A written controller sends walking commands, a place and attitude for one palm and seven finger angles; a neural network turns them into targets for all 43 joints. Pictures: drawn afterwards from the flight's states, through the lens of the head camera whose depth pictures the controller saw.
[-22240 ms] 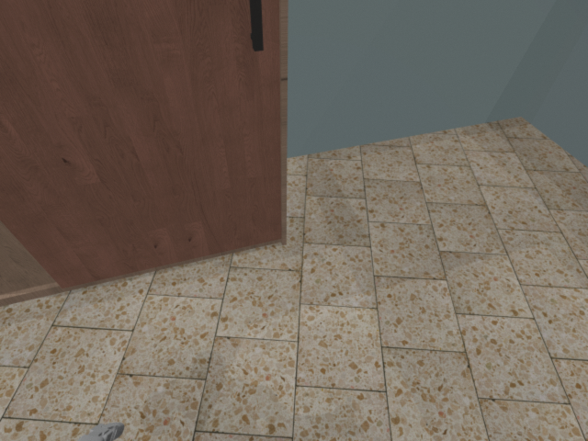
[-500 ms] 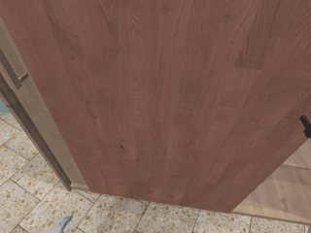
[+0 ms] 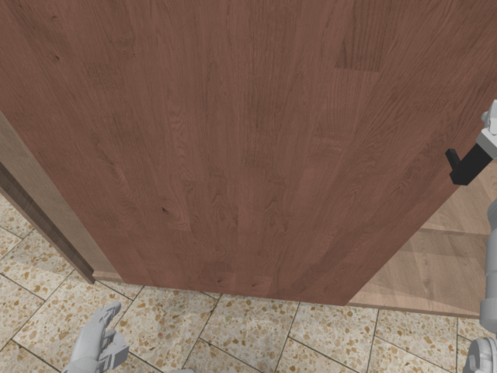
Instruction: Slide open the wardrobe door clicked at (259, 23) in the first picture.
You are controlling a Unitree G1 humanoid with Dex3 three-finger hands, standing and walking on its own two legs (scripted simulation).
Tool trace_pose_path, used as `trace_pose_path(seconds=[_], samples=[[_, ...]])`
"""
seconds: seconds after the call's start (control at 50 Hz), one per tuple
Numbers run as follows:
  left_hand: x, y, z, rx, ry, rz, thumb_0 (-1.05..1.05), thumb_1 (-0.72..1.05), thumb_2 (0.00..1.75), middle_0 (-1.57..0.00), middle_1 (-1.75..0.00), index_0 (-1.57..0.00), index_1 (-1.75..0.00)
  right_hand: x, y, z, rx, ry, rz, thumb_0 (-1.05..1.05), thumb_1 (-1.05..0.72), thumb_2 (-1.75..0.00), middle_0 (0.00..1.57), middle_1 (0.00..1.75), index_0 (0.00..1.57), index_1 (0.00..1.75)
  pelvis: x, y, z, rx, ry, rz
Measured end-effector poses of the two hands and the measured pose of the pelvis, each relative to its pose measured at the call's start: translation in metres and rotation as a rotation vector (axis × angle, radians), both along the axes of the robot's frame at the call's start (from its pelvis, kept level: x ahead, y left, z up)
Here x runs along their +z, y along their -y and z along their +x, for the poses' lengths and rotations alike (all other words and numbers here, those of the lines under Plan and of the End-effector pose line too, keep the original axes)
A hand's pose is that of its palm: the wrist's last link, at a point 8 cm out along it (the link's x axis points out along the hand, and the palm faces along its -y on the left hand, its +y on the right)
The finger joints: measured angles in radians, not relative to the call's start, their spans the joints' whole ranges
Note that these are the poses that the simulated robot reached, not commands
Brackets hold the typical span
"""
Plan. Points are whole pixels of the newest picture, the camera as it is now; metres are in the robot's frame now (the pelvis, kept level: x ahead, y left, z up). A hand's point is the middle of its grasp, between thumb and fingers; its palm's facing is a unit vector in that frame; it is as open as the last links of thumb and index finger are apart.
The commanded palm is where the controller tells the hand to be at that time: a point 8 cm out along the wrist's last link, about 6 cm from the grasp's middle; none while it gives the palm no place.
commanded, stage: stop walking and hold the door there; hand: right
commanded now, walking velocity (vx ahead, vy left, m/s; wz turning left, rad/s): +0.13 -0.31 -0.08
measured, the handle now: out of the picture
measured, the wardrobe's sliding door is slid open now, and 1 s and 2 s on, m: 0.69 0.69 0.69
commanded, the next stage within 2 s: loosen the grip on the handle in 1.28 s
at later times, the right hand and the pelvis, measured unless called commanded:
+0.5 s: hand (489, 133) +0.39 -0.29 +0.22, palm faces +0.31 +0.95 -0.10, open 6.0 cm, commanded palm +0.36 -0.31 +0.20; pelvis -0.01 -0.10 -0.01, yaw -2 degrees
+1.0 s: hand (491, 134) +0.39 -0.29 +0.23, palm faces +0.24 +0.97 -0.07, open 6.1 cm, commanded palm +0.36 -0.30 +0.20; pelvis +0.00 -0.12 +0.01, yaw +0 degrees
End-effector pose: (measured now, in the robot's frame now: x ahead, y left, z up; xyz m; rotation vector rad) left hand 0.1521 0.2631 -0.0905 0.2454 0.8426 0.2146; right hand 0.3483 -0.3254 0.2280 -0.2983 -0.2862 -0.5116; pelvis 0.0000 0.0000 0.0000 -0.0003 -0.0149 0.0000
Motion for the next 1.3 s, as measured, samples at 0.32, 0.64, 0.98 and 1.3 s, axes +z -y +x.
trace_pose_path(seconds=[0.32,0.64,0.98,1.3], samples=[[-0.015,0.076,-0.006,-0.124,-0.09,-0.056,0.01,0.9,0.89,-0.21,-0.3,-0.21,-0.3,-0.003,0.006,0.004,0.131,0.058,0.009,-0.09,-0.69,-0.78,0.46,1.41,0.3,1.39,0.003,0.048,-0.009,-0.032,0.001,-0.051],[-0.031,0.178,0.01,-0.157,-0.035,-0.163,0.01,0.91,0.89,-0.21,-0.3,-0.2,-0.3,-0.008,0.009,0.008,0.275,0.122,0.079,-0.05,-0.74,-0.79,0.46,1.41,0.25,1.37,-0.006,0.107,-0.007,-0.046,0.035,-0.015],[0.014,0.185,0.042,-0.184,0.083,-0.12,0.01,0.9,0.89,-0.21,-0.3,-0.21,-0.3,-0.006,0.009,0.006,0.329,0.094,0.118,-0.02,-0.77,-0.79,0.46,1.41,0.22,1.38,0.008,0.12,0.001,0.0,0.002,-0.013],[0.0,0.135,0.006,-0.064,-0.022,-0.047,0.01,0.91,0.89,-0.2,-0.3,-0.2,-0.3,-0.004,0.006,0.003,0.288,0.056,0.104,-0.02,-0.77,-0.8,0.46,1.41,0.18,1.38,0.007,0.109,0.005,-0.019,-0.002,0.0]])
